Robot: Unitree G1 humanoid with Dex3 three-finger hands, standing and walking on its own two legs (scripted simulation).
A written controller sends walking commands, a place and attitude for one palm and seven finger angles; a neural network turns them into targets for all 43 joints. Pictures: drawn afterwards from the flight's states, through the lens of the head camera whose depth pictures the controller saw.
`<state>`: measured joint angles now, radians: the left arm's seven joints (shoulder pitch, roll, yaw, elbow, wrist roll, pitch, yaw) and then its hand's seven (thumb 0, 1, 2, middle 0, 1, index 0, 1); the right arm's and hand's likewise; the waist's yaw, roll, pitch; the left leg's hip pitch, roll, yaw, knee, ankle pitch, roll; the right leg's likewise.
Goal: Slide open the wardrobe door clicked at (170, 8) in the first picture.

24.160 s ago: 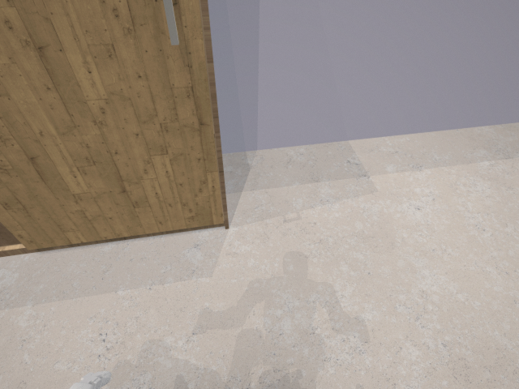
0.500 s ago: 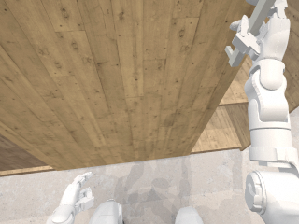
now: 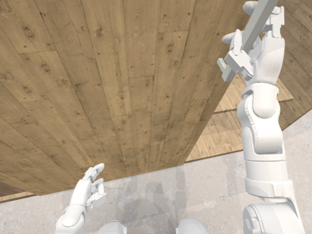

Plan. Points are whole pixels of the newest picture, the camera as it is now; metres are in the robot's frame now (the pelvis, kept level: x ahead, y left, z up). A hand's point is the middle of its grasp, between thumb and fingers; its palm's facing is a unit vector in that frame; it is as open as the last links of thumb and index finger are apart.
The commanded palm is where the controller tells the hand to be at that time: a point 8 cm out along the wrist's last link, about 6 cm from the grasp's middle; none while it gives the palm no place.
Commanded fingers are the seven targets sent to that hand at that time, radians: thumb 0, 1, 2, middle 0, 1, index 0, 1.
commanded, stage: step sideways, sliding the door along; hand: right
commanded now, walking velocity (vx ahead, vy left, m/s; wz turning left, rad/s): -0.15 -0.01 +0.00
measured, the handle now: (241, 35) +0.43 -0.21 +0.24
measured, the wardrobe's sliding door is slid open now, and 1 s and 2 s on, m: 0.53 0.64 0.64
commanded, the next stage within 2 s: stop walking and hold the door there in 0.78 s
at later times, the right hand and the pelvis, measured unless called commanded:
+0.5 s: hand (178, 63) +0.37 -0.07 +0.23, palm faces +0.18 +0.98 -0.05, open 7.2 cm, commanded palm +0.34 -0.05 +0.22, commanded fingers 0.00 -0.90 -0.90 0.45 1.40 0.45 1.40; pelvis +0.01 +0.06 +0.00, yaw +1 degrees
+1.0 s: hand (180, 60) +0.38 -0.08 +0.23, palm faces +0.34 +0.93 -0.15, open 7.2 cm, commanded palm +0.34 -0.10 +0.21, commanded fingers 0.00 -0.90 -0.90 0.45 1.40 0.45 1.40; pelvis -0.01 +0.15 +0.01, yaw +5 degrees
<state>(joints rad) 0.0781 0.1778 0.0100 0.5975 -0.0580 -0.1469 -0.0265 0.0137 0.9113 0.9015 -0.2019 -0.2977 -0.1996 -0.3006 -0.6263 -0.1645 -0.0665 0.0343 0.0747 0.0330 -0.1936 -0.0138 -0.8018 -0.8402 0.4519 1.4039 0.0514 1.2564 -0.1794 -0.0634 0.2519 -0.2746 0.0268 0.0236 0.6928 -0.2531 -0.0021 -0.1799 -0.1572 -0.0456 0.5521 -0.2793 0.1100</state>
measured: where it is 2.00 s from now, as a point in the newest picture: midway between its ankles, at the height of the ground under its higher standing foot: outside the picture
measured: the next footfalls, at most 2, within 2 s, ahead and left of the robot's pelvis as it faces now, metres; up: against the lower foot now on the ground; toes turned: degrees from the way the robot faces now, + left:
right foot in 0.18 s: +0.02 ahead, -0.12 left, +0.00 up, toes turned -5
left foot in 0.52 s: +0.08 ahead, +0.17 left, +0.00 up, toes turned +3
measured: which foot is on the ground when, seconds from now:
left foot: down 0.00-0.20, up 0.22-0.50, down 0.52-0.74, up 0.76-1.00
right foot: down 0.00-0.04, up 0.06-0.16, down 0.18-0.54, up 0.56-0.72, down 0.74-1.00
